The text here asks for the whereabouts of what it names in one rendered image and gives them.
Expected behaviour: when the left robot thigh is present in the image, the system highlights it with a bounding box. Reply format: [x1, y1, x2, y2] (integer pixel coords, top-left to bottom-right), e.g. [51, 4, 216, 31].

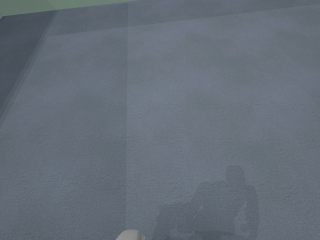
[116, 229, 146, 240]

